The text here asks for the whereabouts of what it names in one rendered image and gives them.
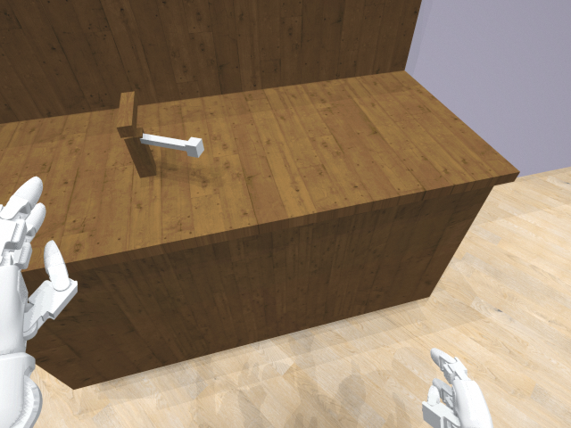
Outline tap lever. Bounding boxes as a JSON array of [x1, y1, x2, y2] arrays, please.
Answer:
[[139, 134, 204, 158]]

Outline robot left hand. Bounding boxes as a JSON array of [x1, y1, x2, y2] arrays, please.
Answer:
[[0, 177, 78, 355]]

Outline left robot forearm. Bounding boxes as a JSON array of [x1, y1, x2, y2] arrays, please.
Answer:
[[0, 352, 43, 428]]

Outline counter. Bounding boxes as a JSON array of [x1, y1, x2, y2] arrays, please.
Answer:
[[0, 0, 520, 390]]

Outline robot right hand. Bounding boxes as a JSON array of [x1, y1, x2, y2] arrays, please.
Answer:
[[422, 348, 493, 428]]

